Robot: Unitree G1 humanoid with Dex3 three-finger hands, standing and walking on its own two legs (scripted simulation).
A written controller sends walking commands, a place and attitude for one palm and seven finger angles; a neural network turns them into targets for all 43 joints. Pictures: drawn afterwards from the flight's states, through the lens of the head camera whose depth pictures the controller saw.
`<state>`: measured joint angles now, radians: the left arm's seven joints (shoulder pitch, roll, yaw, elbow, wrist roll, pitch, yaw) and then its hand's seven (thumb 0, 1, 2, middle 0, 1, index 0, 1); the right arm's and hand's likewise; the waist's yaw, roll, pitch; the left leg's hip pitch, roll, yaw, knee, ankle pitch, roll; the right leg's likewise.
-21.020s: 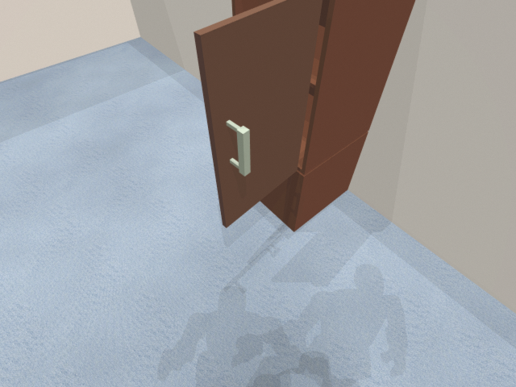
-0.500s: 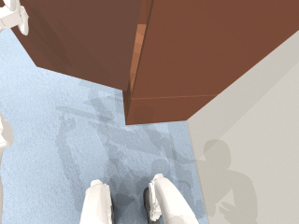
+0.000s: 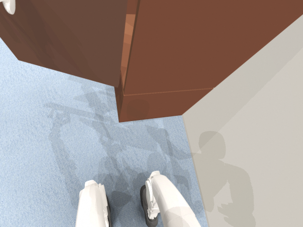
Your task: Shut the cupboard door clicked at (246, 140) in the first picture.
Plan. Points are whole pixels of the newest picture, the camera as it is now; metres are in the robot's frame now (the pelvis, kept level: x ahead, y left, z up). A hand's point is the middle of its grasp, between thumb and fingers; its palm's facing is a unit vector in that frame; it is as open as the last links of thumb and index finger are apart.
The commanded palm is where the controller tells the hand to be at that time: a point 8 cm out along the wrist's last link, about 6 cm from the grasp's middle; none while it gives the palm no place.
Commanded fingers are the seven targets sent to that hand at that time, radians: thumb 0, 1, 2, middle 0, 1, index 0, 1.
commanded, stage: pull the fist back off the door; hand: left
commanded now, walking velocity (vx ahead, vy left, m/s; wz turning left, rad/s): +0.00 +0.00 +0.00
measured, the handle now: out of the picture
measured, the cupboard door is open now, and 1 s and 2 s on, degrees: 68 63 63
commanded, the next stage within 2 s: draw the hand back to the body in 0.98 s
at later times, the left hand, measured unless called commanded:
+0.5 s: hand out of the picture +0.61 +0.18 +0.12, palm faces +0.13 -0.99 +0.01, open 3.1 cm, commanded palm +0.57 +0.20 +0.11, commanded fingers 0.00 0.90 0.90 -1.30 -1.50 -1.30 -1.50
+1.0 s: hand (21, 22) +0.53 +0.18 +0.11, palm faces +0.12 -0.99 +0.00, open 3.1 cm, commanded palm +0.50 +0.21 +0.11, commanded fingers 0.00 0.90 0.90 -1.30 -1.50 -1.30 -1.50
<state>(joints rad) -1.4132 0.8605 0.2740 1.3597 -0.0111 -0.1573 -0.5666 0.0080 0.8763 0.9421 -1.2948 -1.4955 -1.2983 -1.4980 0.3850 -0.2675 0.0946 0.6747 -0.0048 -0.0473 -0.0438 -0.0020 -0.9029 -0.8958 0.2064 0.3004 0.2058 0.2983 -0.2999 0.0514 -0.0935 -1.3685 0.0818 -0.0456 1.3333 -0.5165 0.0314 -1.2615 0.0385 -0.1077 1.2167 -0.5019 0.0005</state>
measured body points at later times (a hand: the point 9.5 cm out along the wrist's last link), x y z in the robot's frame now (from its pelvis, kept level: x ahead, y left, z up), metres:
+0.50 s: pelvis -0.01 +0.00 +0.02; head +0.19 +0.03 +0.42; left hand +0.59 +0.24 +0.12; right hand -0.07 -0.23 -0.07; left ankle +0.04 +0.10 -0.61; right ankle +0.03 -0.13 -0.61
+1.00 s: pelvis +0.03 -0.01 +0.05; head +0.16 +0.02 +0.48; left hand +0.52 +0.23 +0.11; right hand +0.07 -0.28 -0.06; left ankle +0.04 +0.10 -0.61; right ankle +0.03 -0.13 -0.61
